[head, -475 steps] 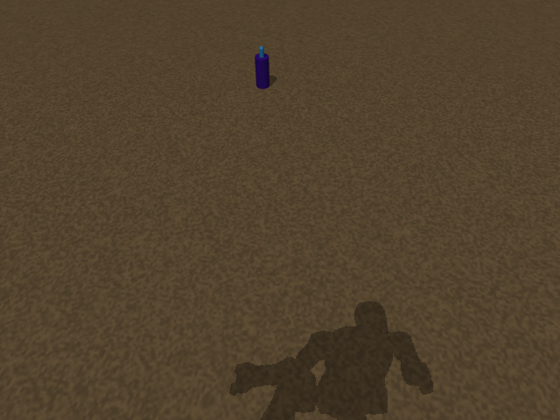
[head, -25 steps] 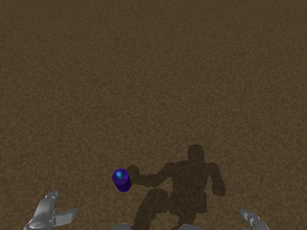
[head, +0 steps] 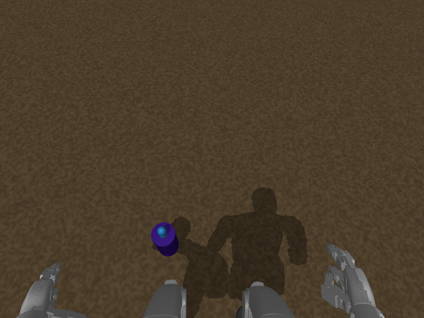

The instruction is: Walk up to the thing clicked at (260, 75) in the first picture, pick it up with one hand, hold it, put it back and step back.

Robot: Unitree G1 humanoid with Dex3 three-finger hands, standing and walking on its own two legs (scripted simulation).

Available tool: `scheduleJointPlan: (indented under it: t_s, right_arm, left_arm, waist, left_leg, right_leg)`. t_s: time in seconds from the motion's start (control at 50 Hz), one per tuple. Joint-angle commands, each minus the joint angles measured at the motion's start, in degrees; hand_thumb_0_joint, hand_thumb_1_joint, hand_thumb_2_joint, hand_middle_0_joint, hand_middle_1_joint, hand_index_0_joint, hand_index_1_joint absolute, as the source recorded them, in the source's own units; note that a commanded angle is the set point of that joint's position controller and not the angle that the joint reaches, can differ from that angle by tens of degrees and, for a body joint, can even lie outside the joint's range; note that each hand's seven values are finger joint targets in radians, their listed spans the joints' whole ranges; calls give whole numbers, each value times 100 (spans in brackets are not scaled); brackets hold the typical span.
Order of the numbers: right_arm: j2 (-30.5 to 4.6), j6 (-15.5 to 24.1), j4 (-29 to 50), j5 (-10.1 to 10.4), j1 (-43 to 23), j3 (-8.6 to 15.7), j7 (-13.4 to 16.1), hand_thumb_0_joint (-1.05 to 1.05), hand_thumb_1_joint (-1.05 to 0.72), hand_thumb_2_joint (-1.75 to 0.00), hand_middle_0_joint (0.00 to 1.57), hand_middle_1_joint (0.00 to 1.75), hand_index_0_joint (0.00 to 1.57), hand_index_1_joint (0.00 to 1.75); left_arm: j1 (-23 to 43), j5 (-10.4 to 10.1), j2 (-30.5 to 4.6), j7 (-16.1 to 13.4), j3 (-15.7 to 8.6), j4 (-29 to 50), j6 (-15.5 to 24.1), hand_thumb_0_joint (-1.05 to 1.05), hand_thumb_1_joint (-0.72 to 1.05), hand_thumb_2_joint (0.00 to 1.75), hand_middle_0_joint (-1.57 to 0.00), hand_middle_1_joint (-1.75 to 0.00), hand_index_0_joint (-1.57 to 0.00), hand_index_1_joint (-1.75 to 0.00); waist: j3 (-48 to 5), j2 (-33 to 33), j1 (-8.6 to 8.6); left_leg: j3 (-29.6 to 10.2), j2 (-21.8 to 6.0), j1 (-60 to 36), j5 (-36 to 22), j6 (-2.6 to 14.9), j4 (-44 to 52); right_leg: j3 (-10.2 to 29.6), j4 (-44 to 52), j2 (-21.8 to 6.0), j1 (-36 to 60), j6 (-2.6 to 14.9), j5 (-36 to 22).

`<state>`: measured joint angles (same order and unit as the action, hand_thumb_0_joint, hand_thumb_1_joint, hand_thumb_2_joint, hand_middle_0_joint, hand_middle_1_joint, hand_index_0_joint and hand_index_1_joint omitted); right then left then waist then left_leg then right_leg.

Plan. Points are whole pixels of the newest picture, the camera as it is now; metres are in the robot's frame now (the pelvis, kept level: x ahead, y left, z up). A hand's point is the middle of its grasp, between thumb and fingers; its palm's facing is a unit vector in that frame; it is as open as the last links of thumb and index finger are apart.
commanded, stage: go down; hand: left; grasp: from the side
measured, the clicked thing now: (165, 238) +0.38 +0.17 -0.57
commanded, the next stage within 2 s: none
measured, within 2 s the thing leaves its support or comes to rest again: neither
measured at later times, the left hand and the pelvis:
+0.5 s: hand (70, 285) +0.18 +0.31 -0.17, palm faces +0.14 -0.96 -0.25, open 17.5 cm; pelvis -0.03 +0.00 -0.07, yaw +0 degrees
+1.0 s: hand (74, 254) +0.26 +0.35 -0.24, palm faces +0.13 -0.97 -0.18, open 17.5 cm; pelvis -0.07 -0.01 -0.19, yaw -2 degrees
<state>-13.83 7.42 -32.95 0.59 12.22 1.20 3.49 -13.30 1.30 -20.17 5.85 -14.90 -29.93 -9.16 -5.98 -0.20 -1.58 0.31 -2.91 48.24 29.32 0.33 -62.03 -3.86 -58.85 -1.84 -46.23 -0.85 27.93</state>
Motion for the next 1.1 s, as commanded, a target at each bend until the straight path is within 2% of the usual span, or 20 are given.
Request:
scheduleJointPlan:
  t_s: [0.0,0.04,0.08,0.12,0.14,0.22,0.26,0.28,0.34,0.4,0.5,0.54,0.56,0.58,0.62,0.7,0.8,0.84,0.98,1.08]
  right_arm:
    - [-904,347,774,14,84,327,142,0,-89,-90,20,30,20,30]
    - [-920,383,779,-5,117,337,161,0,-89,-89,20,30,20,30]
    - [-904,415,807,-22,139,332,158,0,-90,-90,20,30,20,30]
    - [-862,478,896,-30,49,303,151,0,-90,-90,20,30,20,30]
    - [-868,491,871,-37,87,306,154,0,-90,-90,20,30,20,30]
    - [-856,551,937,-44,121,297,141,0,-92,-90,20,30,20,30]
    - [-889,604,935,-49,54,300,135,0,-93,-91,20,30,20,30]
    - [-911,617,863,-59,52,296,128,0,-93,-91,20,30,20,30]
    - [-978,681,767,-74,25,309,107,0,-93,-91,20,30,20,30]
    - [-1062,755,719,-76,33,291,110,0,-93,-90,20,30,20,30]
    - [-1229,760,648,-77,-14,291,110,0,-91,-90,20,30,20,30]
    - [-1377,715,586,-63,-14,327,98,0,-89,-90,20,30,20,30]
    - [-1415,679,533,-59,-17,330,80,0,-89,-90,20,30,20,30]
    - [-1421,657,518,-63,-45,323,69,0,-89,-90,20,30,20,30]
    - [-1415,618,480,-61,-66,328,57,0,-89,-90,20,30,20,30]
    - [-1454,592,355,-77,-76,304,56,0,-90,-90,20,30,20,30]
    - [-1487,593,194,-120,-43,253,70,0,-89,-90,20,30,20,30]
    - [-1528,586,75,-128,11,247,71,0,-89,-90,20,30,20,30]
    - [-1649,555,26,-138,12,162,86,0,-90,-90,20,30,20,30]
    - [-1691,536,24,-136,-30,129,84,0,-91,-90,20,30,20,30]
  left_arm:
    - [-353,-74,-1107,-21,-416,1056,-27,0,-57,0,-8,-4,-8,-4]
    - [-335,-87,-1333,-7,-645,1186,-60,0,-58,0,-8,-3,-8,-3]
    - [-459,-126,-1255,55,-606,1251,-58,0,-57,0,-8,-4,-8,-4]
    - [-433,-167,-1113,109,-495,1387,-8,0,-58,0,-8,-4,-8,-4]
    - [-532,-193,-1235,127,-667,1364,5,0,-58,0,-9,-3,-8,-3]
    - [-674,-262,-1307,220,-777,1450,141,0,-56,0,-8,-3,-8,-4]
    - [-236,-298,-1327,256,-795,1466,281,0,-55,1,-8,-4,-8,-4]
    - [-151,-322,-1466,270,-976,1278,385,0,-56,1,-8,-4,-8,-4]
    - [532,-389,-1652,471,-1132,686,859,0,-59,1,-8,-4,-8,-5]
    - [1250,-571,-1907,836,-1311,518,1485,0,-61,0,-8,-4,-8,-4]
    - [1524,-705,-2314,1321,-1618,-104,2058,0,-61,1,-8,-6,-8,-6]
    - [1586,-768,-2637,1438,-1978,-286,2160,0,-61,3,-8,-7,-7,-8]
    - [1631,-767,-2607,1513,-1960,-453,2185,0,-61,3,-8,-7,-7,-8]
    - [1742,-753,-2842,1544,-2135,-433,2225,0,-61,4,-8,-8,-7,-8]
    - [1917,-812,-2794,1657,-2154,-624,2299,0,-61,4,-8,-7,-7,-8]
    - [2481,-933,-3103,1891,-2399,-751,2513,0,-61,4,-7,-7,-7,-8]
    - [3313,-1005,-3467,2169,-2568,-998,2836,0,-56,5,-7,-7,-7,-7]
    - [3333,-1000,-3478,2297,-2531,-1216,2906,0,-57,4,-7,-6,-7,-7]
    - [3813,-1071,-4044,2590,-2859,-1332,3018,0,-57,3,-8,-5,-7,-5]
    - [3768,-1146,-4154,2721,-2971,-1473,2984,0,-58,3,-7,-5,-6,-6]
  waist:
    - [-1248,531,-48]
    - [-1258,646,-35]
    - [-1387,592,-66]
    - [-1223,656,-48]
    - [-1315,722,3]
    - [-1537,595,-3]
    - [-1435,557,-61]
    - [-1402,595,-35]
    - [-1367,440,-103]
    - [-1854,566,-84]
    - [-2558,740,115]
    - [-2818,788,268]
    - [-2900,869,283]
    - [-2922,895,354]
    - [-2892,762,280]
    - [-3100,578,200]
    - [-3094,623,77]
    - [-3179,671,100]
    - [-3420,923,172]
    - [-3457,885,214]
  left_leg:
    - [-181,116,-935,-1903,-40,812]
    - [-237,90,-872,-1915,-45,753]
    - [-247,99,-814,-2065,-37,611]
    - [-249,111,-637,-1798,-47,585]
    - [-267,101,-652,-1869,-49,537]
    - [-252,121,-473,-2034,-18,276]
    - [-232,129,-218,-1732,-3,141]
    - [-290,106,-89,-1712,-13,66]
    - [-315,120,504,-1327,22,-406]
    - [-239,175,920,-935,58,-872]
    - [-328,172,1318,-744,20,-1363]
    - [-460,136,1261,-828,-8,-1407]
    - [-520,119,1210,-988,-21,-1461]
    - [-534,128,1330,-855,-17,-1495]
    - [-528,136,1598,-661,13,-1679]
    - [-417,164,2118,-685,83,-2200]
    - [-374,157,2790,-132,105,-2609]
    - [-408,133,2700,-158,96,-2683]
    - [-488,131,2984,61,66,-2928]
    - [-438,130,3203,-134,80,-3181]
  right_leg:
    - [52,511,200,532,202,-1446]
    - [38,401,210,345,210,-1381]
    - [27,299,198,355,211,-1495]
    - [33,213,205,112,221,-1273]
    - [30,144,196,97,223,-1308]
    - [60,-32,177,54,216,-1498]
    - [93,-149,172,-207,215,-1300]
    - [80,-323,172,-418,229,-1202]
    - [107,-780,160,-1054,222,-888]
    - [232,-1191,127,-1496,234,-656]
    - [313,-1729,76,-2026,261,-409]
    - [212,-1983,87,-2239,283,-437]
    - [155,-2153,95,-2436,302,-529]
    - [150,-2206,98,-2513,307,-420]
    - [151,-2299,108,-2692,301,-302]
    - [257,-2491,106,-2785,282,-297]
    - [385,-2723,82,-3133,258,166]
    - [346,-2868,98,-3374,279,156]
    - [200,-3326,115,-3826,307,323]
    - [169,-3517,123,-3922,309,205]
